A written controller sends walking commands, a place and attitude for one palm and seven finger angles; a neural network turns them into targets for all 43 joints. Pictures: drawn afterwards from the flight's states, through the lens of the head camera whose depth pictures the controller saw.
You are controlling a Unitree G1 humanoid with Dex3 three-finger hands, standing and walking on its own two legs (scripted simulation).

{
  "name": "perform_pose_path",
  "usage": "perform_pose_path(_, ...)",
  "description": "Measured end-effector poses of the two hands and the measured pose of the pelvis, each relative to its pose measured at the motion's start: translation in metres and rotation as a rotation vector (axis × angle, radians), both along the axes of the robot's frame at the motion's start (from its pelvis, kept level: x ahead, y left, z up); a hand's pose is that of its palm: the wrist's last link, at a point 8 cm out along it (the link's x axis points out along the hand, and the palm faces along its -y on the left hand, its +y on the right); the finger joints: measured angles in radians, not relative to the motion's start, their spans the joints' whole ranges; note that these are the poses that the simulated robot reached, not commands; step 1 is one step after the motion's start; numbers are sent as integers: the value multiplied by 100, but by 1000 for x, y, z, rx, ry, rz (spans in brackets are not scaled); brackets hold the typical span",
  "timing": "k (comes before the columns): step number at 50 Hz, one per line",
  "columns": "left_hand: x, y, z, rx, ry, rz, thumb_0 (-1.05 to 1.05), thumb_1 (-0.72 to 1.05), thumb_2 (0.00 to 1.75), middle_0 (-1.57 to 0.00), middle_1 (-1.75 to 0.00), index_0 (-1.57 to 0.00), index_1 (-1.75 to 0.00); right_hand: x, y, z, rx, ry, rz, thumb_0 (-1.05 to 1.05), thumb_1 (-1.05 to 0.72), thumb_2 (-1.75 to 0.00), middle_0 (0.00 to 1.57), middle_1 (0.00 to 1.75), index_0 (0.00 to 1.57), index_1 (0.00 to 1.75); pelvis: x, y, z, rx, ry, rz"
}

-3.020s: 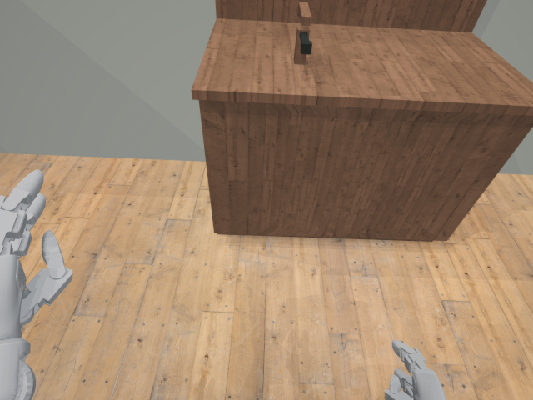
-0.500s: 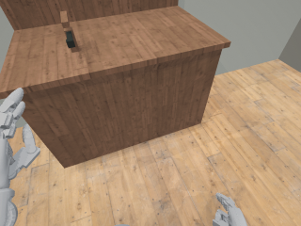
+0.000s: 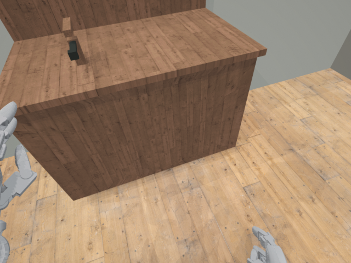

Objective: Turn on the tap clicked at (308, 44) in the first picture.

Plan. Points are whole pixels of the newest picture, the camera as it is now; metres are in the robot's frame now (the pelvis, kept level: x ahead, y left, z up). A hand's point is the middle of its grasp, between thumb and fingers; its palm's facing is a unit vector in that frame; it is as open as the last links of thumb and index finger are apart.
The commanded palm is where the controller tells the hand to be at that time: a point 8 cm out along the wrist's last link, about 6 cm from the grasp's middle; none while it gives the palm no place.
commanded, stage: take the last steps up to it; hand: left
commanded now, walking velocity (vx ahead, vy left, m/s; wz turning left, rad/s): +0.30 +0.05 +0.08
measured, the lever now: (73, 54) +0.73 +0.40 +0.14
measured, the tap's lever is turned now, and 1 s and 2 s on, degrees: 0 0 0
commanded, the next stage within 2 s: come to a stop and stand still in 1.50 s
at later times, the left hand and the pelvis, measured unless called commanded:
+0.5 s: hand (49, 139) +0.29 +0.25 +0.19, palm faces +0.46 -0.80 -0.39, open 7.4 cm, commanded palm +0.24 +0.28 +0.19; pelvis +0.09 +0.00 +0.02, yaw +1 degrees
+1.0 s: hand (84, 99) +0.42 +0.23 +0.18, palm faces +0.43 -0.77 -0.47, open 7.4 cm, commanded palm +0.36 +0.27 +0.19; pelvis +0.20 -0.02 +0.00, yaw +1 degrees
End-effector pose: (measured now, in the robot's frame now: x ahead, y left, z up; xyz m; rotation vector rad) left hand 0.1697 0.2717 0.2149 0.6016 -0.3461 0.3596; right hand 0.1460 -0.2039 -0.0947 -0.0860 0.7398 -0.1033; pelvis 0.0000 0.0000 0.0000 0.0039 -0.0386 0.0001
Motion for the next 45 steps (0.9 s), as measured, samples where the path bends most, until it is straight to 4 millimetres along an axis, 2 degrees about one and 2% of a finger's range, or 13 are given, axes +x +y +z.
perform_pose_path(3,8,-7,-13,-46,36,30,1,89,90,-21,-30,-21,-30,4,-17,-13,-14,65,17,1,-90,-90,20,30,21,30,4,-9,-1,9,-6,11)
perform_pose_path(8,21,-17,-24,-107,110,42,1,89,90,-21,-30,-21,-30,8,-50,-2,-69,127,-1,1,-90,-90,20,30,21,30,16,-20,12,28,9,12)
perform_pose_path(13,36,-29,-7,-77,78,-5,2,89,90,-21,-30,-22,-30,20,-76,18,-141,129,-18,1,-90,-90,20,30,20,30,31,-26,21,40,29,25)
perform_pose_path(17,47,-26,7,-36,36,-22,1,89,90,-21,-30,-22,-30,37,-84,29,-172,102,-39,1,-90,-90,20,30,20,30,46,-24,23,40,41,23)
perform_pose_path(22,63,-4,3,-65,16,22,1,89,90,-21,-30,-22,-30,64,-71,35,-178,69,-48,1,-90,-90,19,30,20,30,71,-12,21,27,42,22)
perform_pose_path(27,86,22,-18,-159,-32,54,1,89,90,-21,-30,-21,-30,98,-40,34,-190,38,-15,1,-90,-90,19,30,20,30,99,7,9,-1,26,22)
perform_pose_path(30,106,31,-26,-194,-68,40,1,89,90,-21,-30,-21,-30,119,-17,33,-169,6,-9,1,-90,-90,20,30,20,30,110,15,4,18,8,11)
perform_pose_path(33,127,32,-20,-181,-70,8,1,89,90,-21,-30,-21,-30,136,8,36,-124,-19,20,1,-90,-90,20,30,20,30,120,19,8,1,8,22)
perform_pose_path(37,142,26,2,-120,-85,-43,2,89,90,-21,-30,-21,-30,151,31,38,-58,-17,49,1,-90,-90,20,30,21,30,135,20,16,-18,25,15)
perform_pose_path(41,154,20,13,-64,-58,-49,1,89,90,-21,-30,-21,-30,161,34,33,-23,14,52,1,-90,-90,20,30,21,30,155,17,21,-27,36,2)
perform_pose_path(45,175,16,4,-51,16,-3,1,89,90,-21,-30,-21,-30,172,17,21,-18,55,37,1,-90,-90,20,30,21,30,178,7,20,-21,36,-2)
